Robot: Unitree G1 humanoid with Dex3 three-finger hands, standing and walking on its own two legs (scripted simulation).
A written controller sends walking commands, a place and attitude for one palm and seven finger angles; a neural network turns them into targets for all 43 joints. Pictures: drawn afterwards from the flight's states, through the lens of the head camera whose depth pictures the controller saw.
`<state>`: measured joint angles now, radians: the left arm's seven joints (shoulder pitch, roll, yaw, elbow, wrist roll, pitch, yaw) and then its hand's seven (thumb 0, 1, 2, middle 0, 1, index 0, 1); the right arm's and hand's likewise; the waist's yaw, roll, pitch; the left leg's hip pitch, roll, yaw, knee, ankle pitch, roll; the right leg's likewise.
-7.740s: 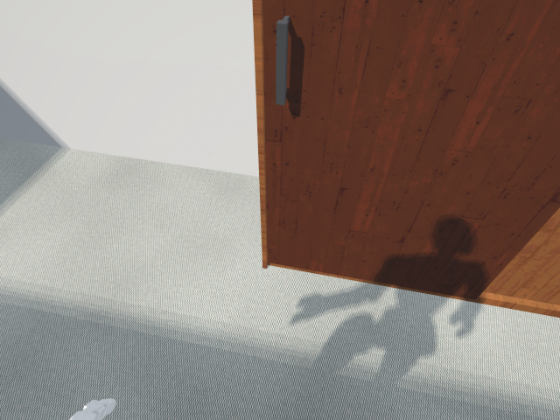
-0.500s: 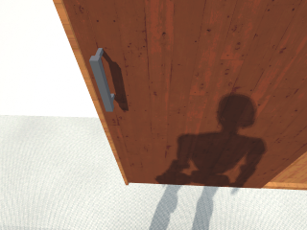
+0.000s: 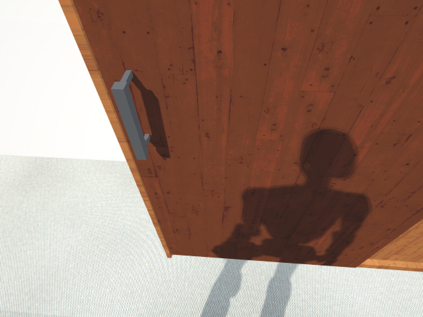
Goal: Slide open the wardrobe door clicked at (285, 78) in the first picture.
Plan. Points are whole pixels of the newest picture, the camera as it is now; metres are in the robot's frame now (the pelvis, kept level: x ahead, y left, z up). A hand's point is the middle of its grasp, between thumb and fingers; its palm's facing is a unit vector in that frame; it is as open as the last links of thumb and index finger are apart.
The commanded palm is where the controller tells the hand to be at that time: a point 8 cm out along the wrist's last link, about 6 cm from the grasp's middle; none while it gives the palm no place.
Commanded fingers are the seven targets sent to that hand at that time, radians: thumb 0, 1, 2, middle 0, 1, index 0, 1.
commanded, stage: come to a stop and stand still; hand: left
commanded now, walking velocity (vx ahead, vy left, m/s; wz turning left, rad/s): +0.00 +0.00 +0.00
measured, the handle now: (135, 118) +0.44 +0.18 +0.14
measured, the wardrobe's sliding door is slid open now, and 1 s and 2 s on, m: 0.00 0.00 0.00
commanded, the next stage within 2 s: look again from close up in 0.16 s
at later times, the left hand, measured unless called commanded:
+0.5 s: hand out of the picture +0.00 +0.18 -0.17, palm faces +0.02 -0.98 -0.22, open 7.4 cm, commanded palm none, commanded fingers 0.00 0.90 0.90 -0.20 -0.30 -0.20 -0.30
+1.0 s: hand out of the picture -0.02 +0.18 -0.17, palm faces +0.03 -0.98 -0.20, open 7.4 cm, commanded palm none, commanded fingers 0.00 0.90 0.90 -0.20 -0.30 -0.20 -0.30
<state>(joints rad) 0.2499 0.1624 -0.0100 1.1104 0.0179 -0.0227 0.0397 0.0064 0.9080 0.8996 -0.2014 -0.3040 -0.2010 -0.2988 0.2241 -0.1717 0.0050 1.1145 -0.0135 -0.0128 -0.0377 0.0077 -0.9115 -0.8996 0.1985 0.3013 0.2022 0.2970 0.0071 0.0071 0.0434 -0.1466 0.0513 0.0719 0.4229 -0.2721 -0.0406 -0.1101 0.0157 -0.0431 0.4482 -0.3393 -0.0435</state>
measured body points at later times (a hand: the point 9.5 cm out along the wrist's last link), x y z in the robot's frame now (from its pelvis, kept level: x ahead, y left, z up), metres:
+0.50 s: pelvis -0.01 +0.00 +0.00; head +0.01 -0.01 +0.45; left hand +0.00 +0.23 -0.15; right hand +0.00 -0.22 -0.16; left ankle -0.03 +0.14 -0.74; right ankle -0.06 -0.08 -0.74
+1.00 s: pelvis -0.01 +0.01 +0.00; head +0.00 +0.00 +0.45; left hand -0.02 +0.23 -0.16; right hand -0.01 -0.21 -0.16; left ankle -0.03 +0.14 -0.74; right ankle -0.06 -0.08 -0.74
